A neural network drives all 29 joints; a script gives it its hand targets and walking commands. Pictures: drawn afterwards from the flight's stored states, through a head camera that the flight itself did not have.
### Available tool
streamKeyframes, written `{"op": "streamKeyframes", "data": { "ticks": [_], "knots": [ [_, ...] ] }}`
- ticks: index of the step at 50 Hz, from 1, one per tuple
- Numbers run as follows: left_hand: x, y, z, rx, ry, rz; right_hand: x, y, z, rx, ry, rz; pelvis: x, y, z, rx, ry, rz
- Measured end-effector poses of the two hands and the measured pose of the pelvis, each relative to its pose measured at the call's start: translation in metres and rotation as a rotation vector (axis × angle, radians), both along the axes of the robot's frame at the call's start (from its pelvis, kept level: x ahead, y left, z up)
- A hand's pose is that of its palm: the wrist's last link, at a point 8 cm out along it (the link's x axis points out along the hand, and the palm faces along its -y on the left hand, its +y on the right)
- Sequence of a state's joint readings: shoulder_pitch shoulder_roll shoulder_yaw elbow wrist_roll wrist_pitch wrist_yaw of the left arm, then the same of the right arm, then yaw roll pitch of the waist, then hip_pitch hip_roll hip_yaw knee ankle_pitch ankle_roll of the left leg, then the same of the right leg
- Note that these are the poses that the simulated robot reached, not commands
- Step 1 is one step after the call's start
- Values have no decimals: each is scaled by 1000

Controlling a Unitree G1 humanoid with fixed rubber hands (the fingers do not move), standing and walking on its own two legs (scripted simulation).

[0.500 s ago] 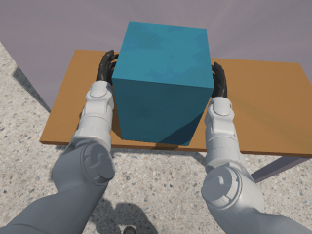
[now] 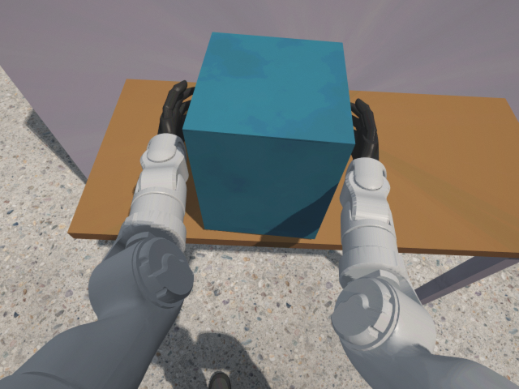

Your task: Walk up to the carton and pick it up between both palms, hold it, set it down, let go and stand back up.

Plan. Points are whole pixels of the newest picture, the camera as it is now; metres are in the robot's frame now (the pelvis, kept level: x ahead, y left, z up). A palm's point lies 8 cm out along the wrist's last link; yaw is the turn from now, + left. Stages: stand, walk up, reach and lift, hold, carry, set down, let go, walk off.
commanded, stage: set down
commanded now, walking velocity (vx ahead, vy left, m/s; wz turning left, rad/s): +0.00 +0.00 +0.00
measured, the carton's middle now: (267, 144) +0.47 +0.04 +0.06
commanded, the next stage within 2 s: none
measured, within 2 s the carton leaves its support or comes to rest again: neither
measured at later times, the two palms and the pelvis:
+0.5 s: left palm (173, 138) +0.45 +0.19 +0.08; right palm (363, 156) +0.44 -0.11 +0.08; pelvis -0.01 +0.00 +0.00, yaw -1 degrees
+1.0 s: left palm (128, 115) +0.48 +0.26 +0.09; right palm (381, 123) +0.50 -0.13 +0.10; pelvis +0.00 +0.00 -0.02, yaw +1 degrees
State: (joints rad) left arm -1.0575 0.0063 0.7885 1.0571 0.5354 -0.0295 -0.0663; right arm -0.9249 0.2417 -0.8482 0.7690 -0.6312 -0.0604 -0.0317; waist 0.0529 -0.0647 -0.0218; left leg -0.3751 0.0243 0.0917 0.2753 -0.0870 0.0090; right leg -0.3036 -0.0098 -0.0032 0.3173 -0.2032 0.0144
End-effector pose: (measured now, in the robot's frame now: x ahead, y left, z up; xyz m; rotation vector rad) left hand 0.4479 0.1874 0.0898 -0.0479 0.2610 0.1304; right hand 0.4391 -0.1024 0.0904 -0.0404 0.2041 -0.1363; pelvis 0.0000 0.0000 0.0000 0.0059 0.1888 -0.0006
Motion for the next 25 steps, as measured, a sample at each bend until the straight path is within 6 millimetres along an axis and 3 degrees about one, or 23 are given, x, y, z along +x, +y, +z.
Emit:
{"op": "streamKeyframes", "data": {
  "ticks": [18, 25],
  "knots": [
    [0, 1, -2, 1, -10, -4, -1, -1, 1, -25, 13, 11, -3, -1, 0, -5, 21, 2],
    [4, 4, -14, 18, 35, 5, 2, -4, -7, 13, 78, 43, -7, -2, -4, -17, 84, -5]
  ]
}}
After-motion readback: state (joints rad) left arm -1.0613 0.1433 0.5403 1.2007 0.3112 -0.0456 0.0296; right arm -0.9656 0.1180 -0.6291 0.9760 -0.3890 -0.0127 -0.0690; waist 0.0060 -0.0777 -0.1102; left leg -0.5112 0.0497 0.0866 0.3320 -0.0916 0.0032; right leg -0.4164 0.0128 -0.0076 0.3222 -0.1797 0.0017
